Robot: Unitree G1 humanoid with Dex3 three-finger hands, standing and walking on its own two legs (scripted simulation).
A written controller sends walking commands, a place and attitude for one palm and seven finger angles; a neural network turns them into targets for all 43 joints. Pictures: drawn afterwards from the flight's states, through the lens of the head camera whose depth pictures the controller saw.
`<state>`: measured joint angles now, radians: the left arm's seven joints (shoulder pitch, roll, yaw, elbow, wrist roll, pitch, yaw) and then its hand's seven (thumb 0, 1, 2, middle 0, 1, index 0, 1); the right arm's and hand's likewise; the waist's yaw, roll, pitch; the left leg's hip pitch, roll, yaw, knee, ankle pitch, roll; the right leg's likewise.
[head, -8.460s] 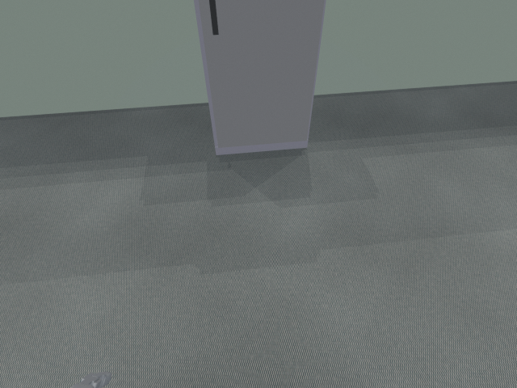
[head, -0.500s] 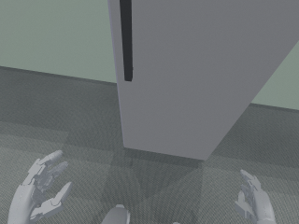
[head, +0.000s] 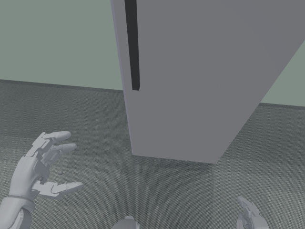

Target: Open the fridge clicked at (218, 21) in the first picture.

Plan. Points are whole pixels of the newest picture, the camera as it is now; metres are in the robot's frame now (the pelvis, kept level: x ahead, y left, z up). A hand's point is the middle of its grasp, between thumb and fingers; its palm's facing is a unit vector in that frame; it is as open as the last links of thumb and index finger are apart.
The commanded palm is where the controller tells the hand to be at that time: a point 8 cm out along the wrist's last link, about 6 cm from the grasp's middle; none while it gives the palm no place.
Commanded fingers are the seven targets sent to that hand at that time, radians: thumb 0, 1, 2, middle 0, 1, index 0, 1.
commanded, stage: raise the hand to about handle height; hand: left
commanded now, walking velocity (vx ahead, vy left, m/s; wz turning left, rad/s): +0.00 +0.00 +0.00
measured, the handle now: (133, 16) +0.58 +0.10 +0.25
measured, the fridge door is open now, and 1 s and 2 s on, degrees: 0 0 0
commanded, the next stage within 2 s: move the hooked fingers beside the handle in 1.10 s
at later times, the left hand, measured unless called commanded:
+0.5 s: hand (36, 142) +0.26 +0.27 +0.13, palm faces +0.03 -1.00 -0.08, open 13.9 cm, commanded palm +0.23 +0.31 +0.14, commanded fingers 0.00 -0.50 0.30 -0.30 -1.20 -0.30 -1.20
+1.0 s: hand (48, 130) +0.28 +0.25 +0.14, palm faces +0.01 -1.00 -0.06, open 14.0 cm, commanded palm +0.26 +0.29 +0.15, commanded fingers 0.00 -0.50 0.30 -0.30 -1.20 -0.30 -1.20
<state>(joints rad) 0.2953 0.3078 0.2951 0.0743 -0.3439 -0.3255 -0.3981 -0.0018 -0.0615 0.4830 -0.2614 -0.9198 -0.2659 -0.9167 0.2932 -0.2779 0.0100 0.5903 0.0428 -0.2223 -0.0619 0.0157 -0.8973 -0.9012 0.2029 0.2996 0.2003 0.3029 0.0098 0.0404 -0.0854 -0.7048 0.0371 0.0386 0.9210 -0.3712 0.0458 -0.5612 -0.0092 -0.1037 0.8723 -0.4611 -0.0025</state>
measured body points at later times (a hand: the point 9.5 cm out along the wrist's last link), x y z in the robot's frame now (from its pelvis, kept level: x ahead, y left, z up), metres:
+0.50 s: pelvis +0.00 +0.00 +0.03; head +0.01 +0.00 +0.48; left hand +0.25 +0.32 +0.14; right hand +0.18 -0.23 -0.04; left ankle +0.05 +0.09 -0.69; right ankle -0.01 -0.12 -0.69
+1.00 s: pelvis +0.01 -0.02 +0.03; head +0.03 -0.03 +0.48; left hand +0.28 +0.30 +0.15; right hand +0.18 -0.27 -0.04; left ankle +0.05 +0.09 -0.69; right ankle -0.01 -0.12 -0.69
